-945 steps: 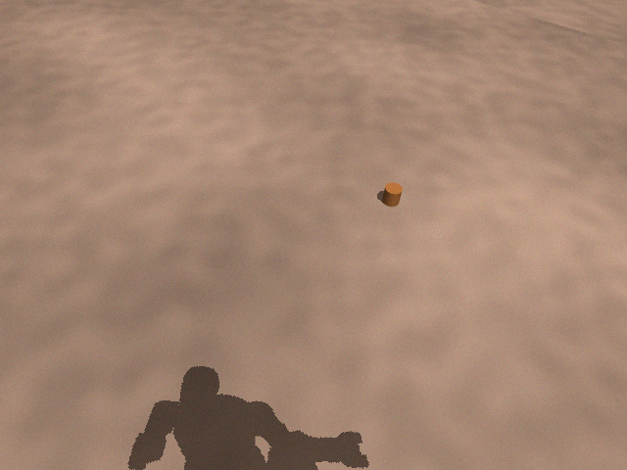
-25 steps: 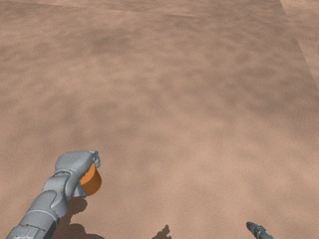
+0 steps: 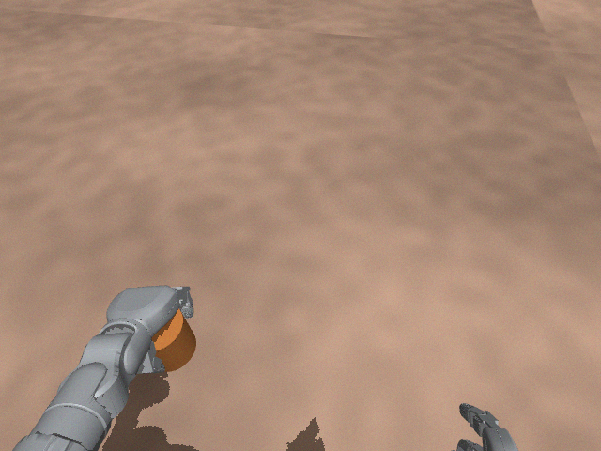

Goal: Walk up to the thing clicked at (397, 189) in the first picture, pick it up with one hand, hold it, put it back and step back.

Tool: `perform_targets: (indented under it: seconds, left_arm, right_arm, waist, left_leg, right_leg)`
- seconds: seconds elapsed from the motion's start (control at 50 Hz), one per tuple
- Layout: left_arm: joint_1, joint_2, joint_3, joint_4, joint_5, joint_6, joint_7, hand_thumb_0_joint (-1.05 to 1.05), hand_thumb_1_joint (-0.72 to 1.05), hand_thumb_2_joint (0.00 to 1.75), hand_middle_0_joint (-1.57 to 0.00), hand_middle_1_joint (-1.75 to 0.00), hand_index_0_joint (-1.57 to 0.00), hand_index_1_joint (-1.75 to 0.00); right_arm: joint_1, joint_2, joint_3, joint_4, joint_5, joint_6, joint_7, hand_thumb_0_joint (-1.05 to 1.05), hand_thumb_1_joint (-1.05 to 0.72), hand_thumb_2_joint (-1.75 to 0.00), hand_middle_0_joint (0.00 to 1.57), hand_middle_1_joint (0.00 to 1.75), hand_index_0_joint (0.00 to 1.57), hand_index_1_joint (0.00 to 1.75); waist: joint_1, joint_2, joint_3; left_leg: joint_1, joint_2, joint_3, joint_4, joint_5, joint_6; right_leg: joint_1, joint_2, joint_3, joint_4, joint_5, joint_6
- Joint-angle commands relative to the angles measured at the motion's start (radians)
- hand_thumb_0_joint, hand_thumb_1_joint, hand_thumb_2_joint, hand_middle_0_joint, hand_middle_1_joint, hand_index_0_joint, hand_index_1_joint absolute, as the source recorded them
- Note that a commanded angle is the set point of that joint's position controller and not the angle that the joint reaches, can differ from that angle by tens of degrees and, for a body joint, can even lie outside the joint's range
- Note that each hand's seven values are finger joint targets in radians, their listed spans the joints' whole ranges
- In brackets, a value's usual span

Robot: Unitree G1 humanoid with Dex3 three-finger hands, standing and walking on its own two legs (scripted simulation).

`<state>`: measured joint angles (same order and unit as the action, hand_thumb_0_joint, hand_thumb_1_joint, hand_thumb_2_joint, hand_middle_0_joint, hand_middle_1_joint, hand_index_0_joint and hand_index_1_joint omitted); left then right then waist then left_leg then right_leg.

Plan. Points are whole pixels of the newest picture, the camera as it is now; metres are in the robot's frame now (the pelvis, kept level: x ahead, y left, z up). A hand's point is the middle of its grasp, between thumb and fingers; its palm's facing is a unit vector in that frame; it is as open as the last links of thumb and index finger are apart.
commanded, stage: hold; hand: left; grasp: from above
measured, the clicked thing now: (164, 337) +0.31 +0.22 -0.06
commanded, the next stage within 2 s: crouch in 0.66 s
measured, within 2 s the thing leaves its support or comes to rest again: neither
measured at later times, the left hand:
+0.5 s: hand (155, 337) +0.29 +0.22 -0.03, palm faces -0.45 -0.07 -0.89, open 10.3 cm
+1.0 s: hand (158, 342) +0.30 +0.22 -0.05, palm faces -0.46 -0.05 -0.89, open 10.3 cm
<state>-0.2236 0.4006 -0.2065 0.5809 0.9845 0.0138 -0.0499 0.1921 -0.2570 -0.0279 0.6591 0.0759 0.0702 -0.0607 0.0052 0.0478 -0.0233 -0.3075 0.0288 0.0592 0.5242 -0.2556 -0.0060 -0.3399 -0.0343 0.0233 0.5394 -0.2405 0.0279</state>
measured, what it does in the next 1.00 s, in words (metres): stands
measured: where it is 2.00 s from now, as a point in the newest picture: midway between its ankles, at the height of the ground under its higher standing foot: outside the picture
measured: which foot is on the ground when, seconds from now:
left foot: down 0.00-1.00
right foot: down 0.00-1.00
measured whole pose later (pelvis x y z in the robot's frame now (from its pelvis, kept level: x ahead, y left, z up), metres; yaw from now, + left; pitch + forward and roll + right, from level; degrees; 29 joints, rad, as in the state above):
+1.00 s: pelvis +0.01 +0.00 +0.00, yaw +0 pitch +3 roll +0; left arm -0.22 0.38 -0.20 0.66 1.03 -0.02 0.03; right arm 0.19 -0.25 -0.04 0.65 0.07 0.10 -0.05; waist 0.00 0.03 -0.02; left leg -0.30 0.02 0.05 0.50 -0.26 -0.01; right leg -0.33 -0.04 0.02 0.52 -0.24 0.03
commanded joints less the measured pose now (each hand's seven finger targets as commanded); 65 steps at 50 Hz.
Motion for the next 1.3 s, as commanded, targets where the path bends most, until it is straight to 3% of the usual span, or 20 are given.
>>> perform_targets:
  seconds: [0.0, 0.06, 0.16, 0.22, 0.24, 0.36, 0.46, 0.56, 0.64, 0.7, 0.74, 0.76, 0.82, 0.88, 0.98, 1.06, 1.1, 1.16, 1.2, 1.28]
  left_arm:
    - [-0.309, 0.194, 0.098, -0.205, 0.002, 0.002, 0.034, 0.00, 0.41, 0.98, -0.78, -0.98, -0.81, -0.95]
    - [-0.336, 0.217, 0.116, -0.218, -0.004, -0.001, 0.034, 0.00, 0.41, 0.98, -0.78, -0.97, -0.80, -0.95]
    - [-0.309, 0.200, 0.100, -0.197, -0.001, 0.002, 0.025, 0.00, 0.40, 0.98, -0.78, -0.97, -0.80, -0.95]
    - [-0.252, 0.187, 0.103, -0.176, -0.009, 0.007, 0.020, 0.00, 0.40, 1.00, -0.79, -0.99, -0.81, -0.97]
    - [-0.275, 0.177, 0.086, -0.207, -0.014, 0.004, 0.016, 0.00, 0.41, 1.00, -0.79, -0.97, -0.81, -0.95]
    - [-0.305, 0.218, 0.120, -0.217, 0.000, -0.009, 0.028, 0.00, 0.45, 1.01, -0.82, -0.97, -0.84, -0.95]
    - [-0.304, 0.216, 0.124, -0.222, 0.008, -0.011, 0.045, 0.00, 0.44, 1.01, -0.84, -0.93, -0.85, -0.92]
    - [-0.320, 0.198, 0.107, -0.211, 0.003, -0.008, 0.049, 0.00, 0.43, 1.01, -0.83, -0.96, -0.84, -0.95]
    - [-0.263, 0.178, 0.094, -0.184, 0.003, 0.001, 0.043, 0.00, 0.43, 1.05, -0.84, -0.94, -0.84, -0.94]
    - [-0.331, 0.210, 0.109, -0.201, 0.007, -0.001, 0.043, 0.00, 0.43, 1.01, -0.83, -0.95, -0.84, -0.94]
    - [-0.299, 0.186, 0.092, -0.202, 0.004, -0.002, 0.038, 0.00, 0.48, 0.94, -0.83, -0.99, -0.87, -0.95]
    - [-0.283, 0.196, 0.105, -0.195, 0.004, -0.003, 0.039, 0.00, 0.40, 0.86, -0.75, -0.98, -0.79, -0.92]
    - [-0.249, 0.171, 0.092, -0.156, 0.017, -0.010, 0.048, 0.00, 0.35, 0.90, -0.74, -0.91, -0.76, -0.89]
    - [-0.230, 0.154, 0.094, -0.110, 0.030, -0.025, 0.081, 0.00, 0.36, 0.89, -0.75, -0.89, -0.77, -0.87]
    - [-0.313, 0.143, 0.100, 0.013, 0.082, -0.044, 0.196, 0.00, 0.34, 0.90, -0.75, -0.88, -0.77, -0.86]
    - [-0.441, 0.136, 0.086, 0.102, 0.117, -0.053, 0.280, 0.00, 0.38, 0.90, -0.77, -0.92, -0.79, -0.90]
    - [-0.449, 0.085, 0.061, 0.219, 0.144, -0.051, 0.316, 0.00, 0.43, 0.92, -0.81, -0.93, -0.84, -0.90]
    - [-0.515, 0.105, 0.086, 0.291, 0.165, -0.058, 0.374, 0.00, 0.45, 0.91, -0.82, -0.94, -0.85, -0.91]
    - [-0.526, 0.092, 0.083, 0.375, 0.174, -0.053, 0.401, 0.00, 0.50, 0.91, -0.85, -0.94, -0.89, -0.91]
    - [-0.637, 0.132, 0.108, 0.408, 0.186, -0.050, 0.443, 0.00, 0.55, 0.93, -0.88, -0.97, -0.92, -0.93]
  right_arm:
    - [-0.086, -0.119, -0.040, -0.138, -0.003, -0.039, -0.010, 0.00, -0.91, -0.91, 0.20, 0.30, 0.20, 0.30]
    - [-0.085, -0.121, -0.040, -0.136, -0.002, -0.040, -0.012, 0.00, -0.91, -0.90, 0.20, 0.30, 0.20, 0.30]
    - [-0.085, -0.122, -0.041, -0.136, -0.001, -0.038, -0.012, 0.00, -0.91, -0.90, 0.20, 0.30, 0.20, 0.30]
    - [-0.086, -0.119, -0.040, -0.142, 0.000, -0.034, -0.010, 0.00, -0.91, -0.91, 0.20, 0.30, 0.20, 0.30]
    - [-0.089, -0.116, -0.040, -0.144, 0.000, -0.034, -0.009, 0.00, -0.91, -0.90, 0.20, 0.30, 0.20, 0.30]
    - [-0.090, -0.115, -0.038, -0.144, -0.001, -0.029, -0.012, 0.00, -0.91, -0.90, 0.20, 0.30, 0.20, 0.30]
    - [-0.085, -0.116, -0.042, -0.138, -0.002, -0.023, -0.012, 0.00, -0.91, -0.90, 0.20, 0.30, 0.20, 0.30]
    - [-0.081, -0.119, -0.046, -0.133, -0.001, -0.019, -0.011, 0.00, -0.91, -0.91, 0.20, 0.30, 0.20, 0.30]
    - [-0.088, -0.119, -0.049, -0.138, 0.000, -0.014, -0.009, 0.00, -0.91, -0.91, 0.20, 0.30, 0.20, 0.30]
    - [-0.073, -0.123, -0.050, -0.129, -0.002, -0.011, -0.009, 0.00, -0.91, -0.90, 0.20, 0.30, 0.20, 0.30]
    - [-0.076, -0.120, -0.051, -0.136, 0.001, -0.007, -0.008, 0.00, -0.93, -0.92, 0.20, 0.30, 0.20, 0.30]
    - [-0.076, -0.120, -0.049, -0.137, 0.001, -0.006, -0.008, 0.00, -0.89, -0.90, 0.20, 0.30, 0.20, 0.30]
    - [-0.072, -0.119, -0.048, -0.141, 0.000, -0.003, -0.006, 0.00, -0.89, -0.90, 0.20, 0.30, 0.20, 0.30]
    - [-0.068, -0.117, -0.049, -0.140, -0.003, 0.001, -0.004, 0.00, -0.90, -0.90, 0.20, 0.30, 0.20, 0.30]
    - [-0.023, -0.122, -0.061, -0.100, -0.025, 0.009, 0.010, 0.00, -0.89, -0.90, 0.20, 0.30, 0.20, 0.30]
    - [0.033, -0.136, -0.080, -0.057, -0.043, 0.006, 0.026, 0.00, -0.90, -0.90, 0.20, 0.30, 0.20, 0.30]
    - [0.062, -0.138, -0.087, -0.046, -0.056, -0.003, 0.037, 0.00, -0.90, -0.90, 0.20, 0.30, 0.20, 0.30]
    - [0.081, -0.142, -0.095, -0.051, -0.064, -0.015, 0.044, 0.00, -0.90, -0.90, 0.20, 0.30, 0.20, 0.30]
    - [0.088, -0.152, -0.100, -0.053, -0.069, -0.024, 0.047, 0.00, -0.90, -0.90, 0.20, 0.30, 0.20, 0.30]
    - [0.110, -0.160, -0.106, -0.032, -0.087, -0.048, 0.043, 0.00, -0.90, -0.90, 0.20, 0.30, 0.20, 0.30]
  waist:
    - [0.005, -0.033, -0.239]
    - [0.006, -0.028, -0.242]
    - [0.008, -0.042, -0.235]
    - [0.014, -0.054, -0.207]
    - [0.011, -0.049, -0.216]
    - [0.016, -0.024, -0.226]
    - [0.012, -0.026, -0.248]
    - [0.007, -0.032, -0.242]
    - [0.012, -0.046, -0.232]
    - [0.004, -0.042, -0.243]
    - [0.011, -0.049, -0.241]
    - [0.018, -0.047, -0.243]
    - [0.009, -0.071, -0.210]
    - [0.006, -0.085, -0.172]
    - [-0.029, -0.088, -0.201]
    - [-0.054, -0.040, -0.298]
    - [-0.076, -0.050, -0.324]
    - [-0.066, -0.029, -0.396]
    - [-0.076, -0.021, -0.394]
    - [-0.092, 0.023, -0.520]
  left_leg:
    - [0.127, -0.039, -0.011, -0.077, 0.155, 0.020]
    - [0.136, -0.038, -0.012, -0.081, 0.167, 0.020]
    - [0.150, -0.035, -0.013, -0.087, 0.220, 0.019]
    - [0.142, -0.042, -0.008, -0.094, 0.196, 0.022]
    - [0.145, -0.039, -0.010, -0.096, 0.194, 0.021]
    - [0.156, -0.044, -0.005, -0.095, 0.196, 0.022]
    - [0.170, -0.043, -0.006, -0.092, 0.229, 0.021]
    - [0.177, -0.041, -0.008, -0.100, 0.222, 0.020]
    - [0.179, -0.043, -0.007, -0.099, 0.247, 0.021]
    - [0.178, -0.041, -0.006, -0.095, 0.262, 0.021]
    - [0.184, -0.042, -0.006, -0.097, 0.264, 0.023]
    - [0.182, -0.041, -0.007, -0.098, 0.267, 0.020]
    - [0.161, -0.042, -0.005, -0.096, 0.253, 0.022]
    - [0.129, -0.043, -0.010, -0.087, 0.220, 0.019]
    - [0.053, -0.047, -0.012, 0.003, 0.208, 0.017]
    - [-0.058, -0.043, -0.013, 0.162, 0.198, 0.007]
    - [-0.152, -0.042, -0.021, 0.261, 0.177, 0.007]
    - [-0.301, -0.040, -0.023, 0.389, 0.145, 0.005]
    - [-0.393, -0.035, -0.034, 0.455, 0.095, 0.005]
    - [-0.535, -0.029, -0.050, 0.595, 0.030, 0.008]
  right_leg:
    - [0.084, 0.054, -0.021, -0.085, 0.114, -0.035]
    - [0.095, 0.055, -0.022, -0.090, 0.125, -0.034]
    - [0.105, 0.058, -0.027, -0.090, 0.172, -0.037]
    - [0.109, 0.052, -0.023, -0.108, 0.151, -0.035]
    - [0.106, 0.054, -0.026, -0.106, 0.149, -0.035]
    - [0.110, 0.049, -0.021, -0.111, 0.151, -0.034]
    - [0.126, 0.051, -0.022, -0.105, 0.184, -0.035]
    - [0.118, 0.052, -0.023, -0.111, 0.178, -0.037]
    - [0.133, 0.050, -0.027, -0.115, 0.201, -0.035]
    - [0.133, 0.051, -0.026, -0.113, 0.221, -0.035]
    - [0.139, 0.050, -0.027, -0.115, 0.223, -0.034]
    - [0.141, 0.052, -0.028, -0.113, 0.221, -0.036]
    - [0.120, 0.052, -0.029, -0.113, 0.207, -0.036]
    - [0.085, 0.050, -0.034, -0.107, 0.171, -0.037]
    - [-0.001, 0.044, -0.032, -0.031, 0.171, -0.035]
    - [-0.139, 0.048, -0.030, 0.112, 0.167, -0.040]
    - [-0.241, 0.048, -0.035, 0.204, 0.145, -0.043]
    - [-0.350, 0.049, -0.035, 0.323, 0.114, -0.047]
    - [-0.462, 0.052, -0.043, 0.398, 0.057, -0.053]
    - [-0.622, 0.051, -0.052, 0.548, -0.006, -0.060]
